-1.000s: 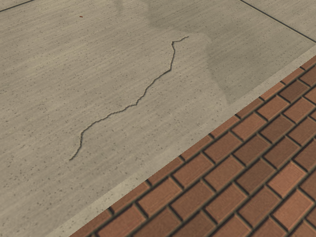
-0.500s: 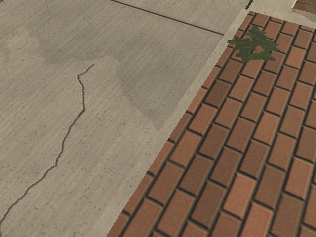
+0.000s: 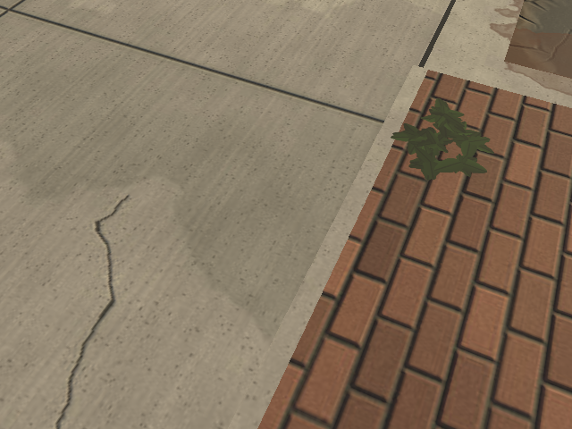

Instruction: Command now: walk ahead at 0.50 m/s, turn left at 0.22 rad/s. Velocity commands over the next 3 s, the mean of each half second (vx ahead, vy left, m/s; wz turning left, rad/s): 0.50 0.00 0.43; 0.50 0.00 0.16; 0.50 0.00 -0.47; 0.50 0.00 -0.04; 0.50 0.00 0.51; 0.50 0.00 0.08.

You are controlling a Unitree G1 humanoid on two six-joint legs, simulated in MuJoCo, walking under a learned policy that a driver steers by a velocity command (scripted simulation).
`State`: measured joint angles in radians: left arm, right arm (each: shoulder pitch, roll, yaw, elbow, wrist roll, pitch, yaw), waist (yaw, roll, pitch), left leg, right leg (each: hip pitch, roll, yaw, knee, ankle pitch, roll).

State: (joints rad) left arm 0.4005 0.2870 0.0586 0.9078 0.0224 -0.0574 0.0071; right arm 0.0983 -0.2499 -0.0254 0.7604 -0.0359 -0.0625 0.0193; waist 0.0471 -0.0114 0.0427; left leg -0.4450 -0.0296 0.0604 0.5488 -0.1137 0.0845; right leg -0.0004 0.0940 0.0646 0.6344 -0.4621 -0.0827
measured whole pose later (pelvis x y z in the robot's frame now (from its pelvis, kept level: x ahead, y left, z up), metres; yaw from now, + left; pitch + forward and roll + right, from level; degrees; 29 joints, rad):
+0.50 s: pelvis +0.27 +0.01 +0.00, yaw +16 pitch +2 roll +1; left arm 0.01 0.26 0.00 0.69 0.03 -0.07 -0.01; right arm 0.47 -0.28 -0.08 0.89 -0.01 -0.04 0.00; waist -0.10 -0.02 0.02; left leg -0.01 -0.14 -0.23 0.45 -0.43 0.08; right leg -0.45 0.00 0.03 0.49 -0.11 -0.01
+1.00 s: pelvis +0.50 +0.10 +0.01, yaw +19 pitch +2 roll -2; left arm 0.49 0.24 0.03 0.95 0.00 -0.07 -0.01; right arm 0.01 -0.23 0.00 0.73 -0.05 -0.07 0.02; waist 0.10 0.01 0.03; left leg -0.42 0.01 0.04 0.51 -0.10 0.04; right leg -0.04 0.01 -0.01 0.48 -0.42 -0.02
